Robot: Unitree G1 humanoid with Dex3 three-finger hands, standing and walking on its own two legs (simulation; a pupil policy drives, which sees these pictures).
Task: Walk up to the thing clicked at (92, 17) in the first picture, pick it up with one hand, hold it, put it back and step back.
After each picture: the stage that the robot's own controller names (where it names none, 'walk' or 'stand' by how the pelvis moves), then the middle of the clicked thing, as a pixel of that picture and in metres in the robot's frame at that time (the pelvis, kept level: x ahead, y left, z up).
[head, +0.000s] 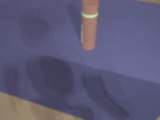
stand; (89, 26) +0.64 -0.02 +0.04
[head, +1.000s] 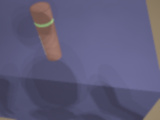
walk; (48, 35) +0.53 +0.17 +0.07
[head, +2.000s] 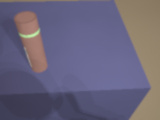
stand; (33, 45) +0.48 +0.21 +0.07
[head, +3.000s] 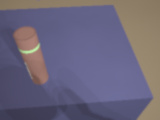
stand; (33, 59) +0.44 +0.20 +0.04
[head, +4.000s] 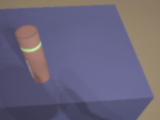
stand; (35, 57) +0.44 +0.20 +0.04
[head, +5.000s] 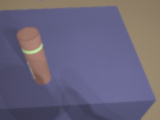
stand; (36, 59) +0.44 +0.19 +0.04
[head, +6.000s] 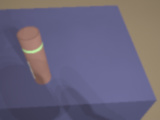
stand; (36, 58) +0.44 +0.19 +0.04
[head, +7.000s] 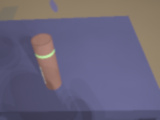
rise first; (48, 64) +0.43 +0.17 +0.04
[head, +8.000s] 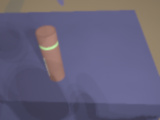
go down; (52, 56) +0.46 +0.17 +0.05
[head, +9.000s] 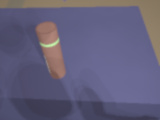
go down; (52, 53) +0.46 +0.16 +0.05
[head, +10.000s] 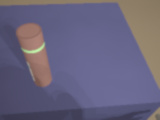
go down; (37, 59) +0.42 +0.16 +0.07
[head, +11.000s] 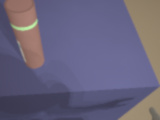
close in; (28, 38) +0.46 +0.16 +0.09
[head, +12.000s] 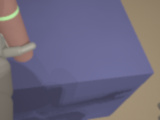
close; (12, 29) +0.47 +0.18 +0.12
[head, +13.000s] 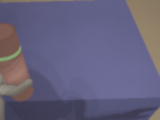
lift; (13, 68) +0.33 +0.21 +0.14
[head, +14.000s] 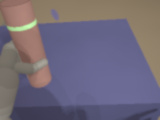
lift; (30, 47) +0.33 +0.16 +0.24
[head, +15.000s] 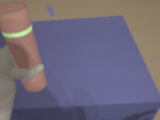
hold; (25, 52) +0.33 +0.17 +0.22
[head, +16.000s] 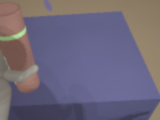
crouch; (18, 54) +0.32 +0.18 +0.21
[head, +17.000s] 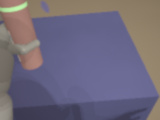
crouch; (21, 30) +0.40 +0.17 +0.24
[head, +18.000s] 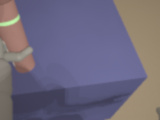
lower; (14, 38) +0.46 +0.18 +0.09
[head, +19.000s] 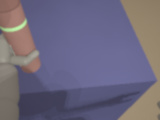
lower; (20, 41) +0.44 +0.17 +0.11
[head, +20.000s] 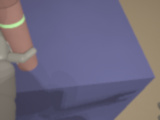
lower; (18, 38) +0.45 +0.18 +0.11
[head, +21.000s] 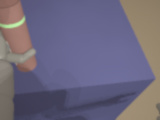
lower; (18, 38) +0.46 +0.18 +0.11
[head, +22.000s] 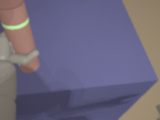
rest; (21, 40) +0.45 +0.17 +0.10
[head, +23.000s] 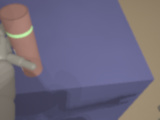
withdraw; (25, 46) +0.43 +0.16 +0.10
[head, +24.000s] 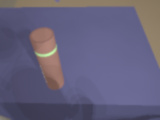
sink last; (49, 62) +0.40 +0.15 +0.08
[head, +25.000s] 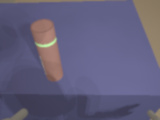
stand; (49, 54) +0.43 +0.16 +0.08
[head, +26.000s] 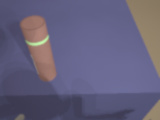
stand; (41, 52) +0.42 +0.16 +0.10
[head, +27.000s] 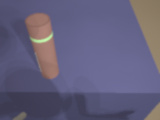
stand; (45, 50) +0.43 +0.16 +0.10
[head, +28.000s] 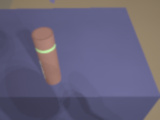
stand; (48, 59) +0.44 +0.16 +0.05
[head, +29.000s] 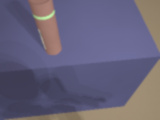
walk; (47, 27) +0.52 +0.14 +0.07
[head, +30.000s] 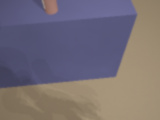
walk; out of the picture +0.79 +0.19 +0.06
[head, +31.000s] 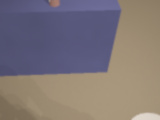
stand; out of the picture +1.04 +0.19 +0.06
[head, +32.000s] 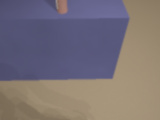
stand; out of the picture +1.00 +0.16 +0.04
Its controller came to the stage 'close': yes
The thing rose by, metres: 0.21
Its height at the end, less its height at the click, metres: +0.00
